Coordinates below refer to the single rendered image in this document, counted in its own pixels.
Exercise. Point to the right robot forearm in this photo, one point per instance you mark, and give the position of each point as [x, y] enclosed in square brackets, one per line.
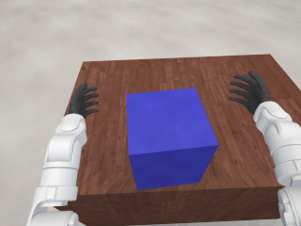
[283, 138]

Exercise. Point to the left robot forearm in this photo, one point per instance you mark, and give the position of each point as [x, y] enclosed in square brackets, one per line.
[61, 165]

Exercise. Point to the pedestal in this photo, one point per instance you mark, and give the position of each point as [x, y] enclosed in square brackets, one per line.
[240, 181]

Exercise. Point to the robot right upper arm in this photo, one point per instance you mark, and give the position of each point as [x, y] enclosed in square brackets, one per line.
[289, 205]

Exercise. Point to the robot left hand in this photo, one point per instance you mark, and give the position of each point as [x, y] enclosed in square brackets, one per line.
[78, 103]

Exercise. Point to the carton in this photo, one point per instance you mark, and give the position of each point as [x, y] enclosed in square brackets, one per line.
[170, 139]

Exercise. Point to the robot right hand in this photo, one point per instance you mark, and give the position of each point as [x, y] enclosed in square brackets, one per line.
[257, 90]

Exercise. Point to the robot left upper arm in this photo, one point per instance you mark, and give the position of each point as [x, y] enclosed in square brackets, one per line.
[55, 218]

